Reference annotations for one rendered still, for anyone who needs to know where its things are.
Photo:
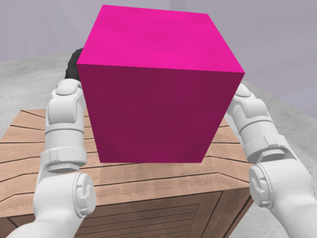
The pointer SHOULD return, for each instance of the right robot forearm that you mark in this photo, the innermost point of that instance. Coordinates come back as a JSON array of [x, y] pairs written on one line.
[[262, 142]]

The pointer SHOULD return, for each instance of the left robot hand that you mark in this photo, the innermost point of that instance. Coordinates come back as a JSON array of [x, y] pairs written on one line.
[[72, 71]]

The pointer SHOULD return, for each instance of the pedestal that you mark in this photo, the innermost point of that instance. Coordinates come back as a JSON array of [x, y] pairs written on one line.
[[134, 200]]

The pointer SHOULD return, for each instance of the robot right upper arm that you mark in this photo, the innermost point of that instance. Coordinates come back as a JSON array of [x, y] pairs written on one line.
[[285, 189]]

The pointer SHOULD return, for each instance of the robot left upper arm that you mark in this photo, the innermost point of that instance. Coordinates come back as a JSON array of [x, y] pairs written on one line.
[[61, 203]]

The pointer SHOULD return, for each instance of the carton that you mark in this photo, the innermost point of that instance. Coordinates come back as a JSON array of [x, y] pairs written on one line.
[[157, 84]]

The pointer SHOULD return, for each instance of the left robot forearm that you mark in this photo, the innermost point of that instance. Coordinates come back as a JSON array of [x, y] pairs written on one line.
[[64, 132]]

